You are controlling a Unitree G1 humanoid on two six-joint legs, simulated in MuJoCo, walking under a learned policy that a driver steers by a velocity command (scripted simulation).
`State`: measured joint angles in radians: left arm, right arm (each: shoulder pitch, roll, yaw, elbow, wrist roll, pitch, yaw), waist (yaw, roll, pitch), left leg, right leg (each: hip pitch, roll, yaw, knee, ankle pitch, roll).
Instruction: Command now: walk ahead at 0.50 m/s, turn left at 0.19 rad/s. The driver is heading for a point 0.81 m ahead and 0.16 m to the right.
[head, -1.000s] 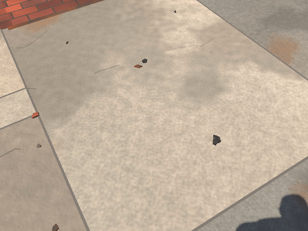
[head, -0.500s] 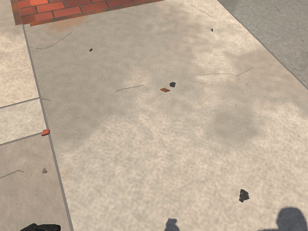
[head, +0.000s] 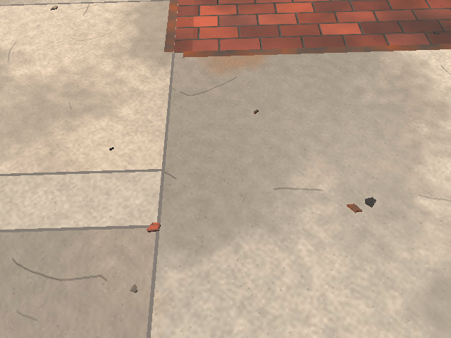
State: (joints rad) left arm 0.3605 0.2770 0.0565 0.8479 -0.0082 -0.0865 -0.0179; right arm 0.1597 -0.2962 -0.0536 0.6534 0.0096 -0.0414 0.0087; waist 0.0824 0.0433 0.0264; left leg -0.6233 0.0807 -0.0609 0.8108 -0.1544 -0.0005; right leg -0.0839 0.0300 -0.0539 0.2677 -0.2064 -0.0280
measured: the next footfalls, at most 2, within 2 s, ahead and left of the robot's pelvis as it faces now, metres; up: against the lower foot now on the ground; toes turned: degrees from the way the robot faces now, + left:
left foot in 0.18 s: +0.26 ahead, +0.15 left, +0.00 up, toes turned +1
right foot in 0.66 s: +0.36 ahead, -0.09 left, +0.00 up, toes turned -17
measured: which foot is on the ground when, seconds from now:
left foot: up 0.00-0.16, down 0.18-0.68, up 0.70-1.00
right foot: down 0.00-0.20, up 0.22-0.64, down 0.66-1.00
